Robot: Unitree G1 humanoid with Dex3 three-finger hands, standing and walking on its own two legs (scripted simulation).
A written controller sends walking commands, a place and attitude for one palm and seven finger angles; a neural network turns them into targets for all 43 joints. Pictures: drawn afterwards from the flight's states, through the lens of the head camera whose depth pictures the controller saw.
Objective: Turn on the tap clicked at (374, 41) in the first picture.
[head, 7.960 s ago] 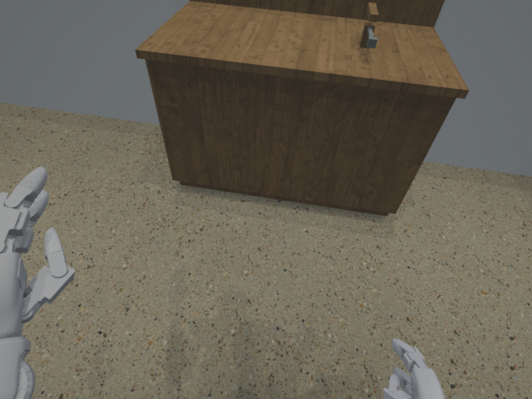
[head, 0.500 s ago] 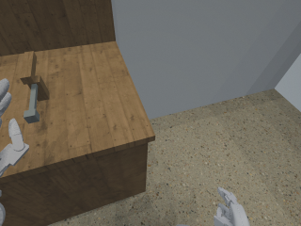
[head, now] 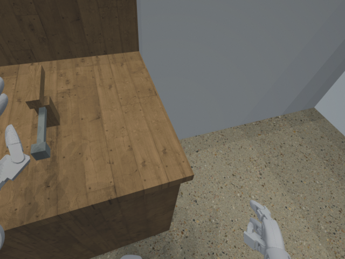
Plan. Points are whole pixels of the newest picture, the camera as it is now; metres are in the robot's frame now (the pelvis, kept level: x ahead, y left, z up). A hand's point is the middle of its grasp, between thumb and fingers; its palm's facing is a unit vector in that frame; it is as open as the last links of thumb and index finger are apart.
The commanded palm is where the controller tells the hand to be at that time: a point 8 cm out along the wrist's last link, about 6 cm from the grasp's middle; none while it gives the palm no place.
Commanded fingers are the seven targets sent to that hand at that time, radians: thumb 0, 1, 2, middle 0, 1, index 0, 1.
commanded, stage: come to a stop and stand still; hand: left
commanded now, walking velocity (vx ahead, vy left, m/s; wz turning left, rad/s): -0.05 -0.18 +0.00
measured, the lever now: (40, 151) +0.30 +0.32 +0.07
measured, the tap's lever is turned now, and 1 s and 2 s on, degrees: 0 0 0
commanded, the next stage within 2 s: look again from close up in 1.00 s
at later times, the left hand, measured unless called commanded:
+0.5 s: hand (31, 149) +0.24 +0.27 +0.17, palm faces +0.35 -0.87 -0.35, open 7.4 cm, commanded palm +0.17 +0.30 +0.19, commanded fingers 0.00 0.90 0.90 -0.20 -0.30 -0.20 -0.30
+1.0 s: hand (23, 145) +0.25 +0.30 +0.16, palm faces +0.36 -0.86 -0.35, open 7.4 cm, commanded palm +0.19 +0.33 +0.19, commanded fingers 0.00 0.90 0.90 -0.20 -0.30 -0.20 -0.30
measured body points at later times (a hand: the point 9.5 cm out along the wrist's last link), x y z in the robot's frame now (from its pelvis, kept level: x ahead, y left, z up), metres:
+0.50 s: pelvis +0.00 +0.03 +0.01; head +0.02 +0.04 +0.46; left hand +0.22 +0.32 +0.18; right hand +0.17 -0.22 -0.06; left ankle +0.06 +0.13 -0.73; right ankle +0.02 -0.12 -0.73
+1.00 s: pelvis +0.03 +0.05 +0.01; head +0.06 +0.08 +0.46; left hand +0.23 +0.34 +0.18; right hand +0.23 -0.15 -0.05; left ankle +0.06 +0.13 -0.73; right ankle +0.02 -0.12 -0.73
